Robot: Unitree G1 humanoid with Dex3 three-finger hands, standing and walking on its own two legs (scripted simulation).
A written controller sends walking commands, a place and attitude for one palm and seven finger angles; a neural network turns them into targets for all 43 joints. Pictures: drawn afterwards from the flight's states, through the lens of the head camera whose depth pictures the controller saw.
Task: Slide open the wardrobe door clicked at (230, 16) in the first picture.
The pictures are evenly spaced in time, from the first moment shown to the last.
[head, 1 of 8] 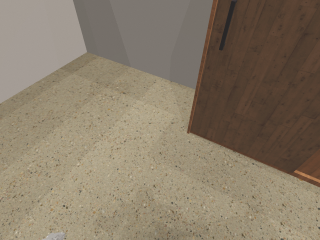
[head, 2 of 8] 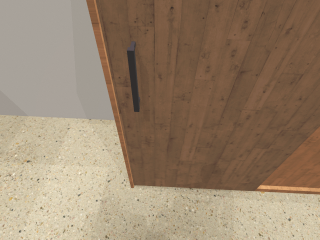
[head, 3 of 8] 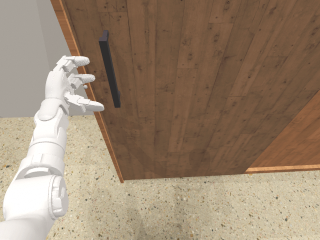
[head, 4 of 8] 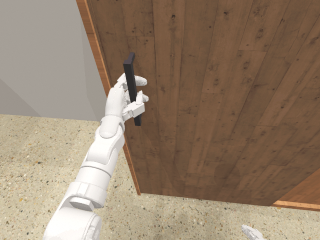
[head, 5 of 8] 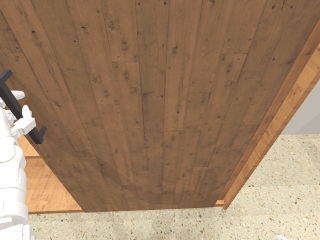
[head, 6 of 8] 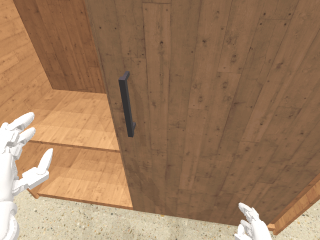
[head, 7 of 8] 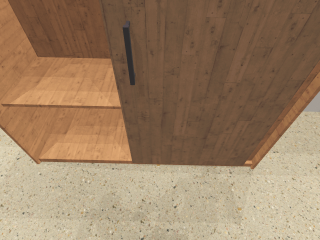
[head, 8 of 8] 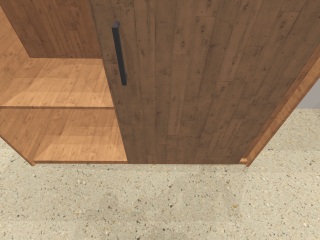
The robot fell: no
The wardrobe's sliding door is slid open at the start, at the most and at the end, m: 0.00 0.66 0.66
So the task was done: yes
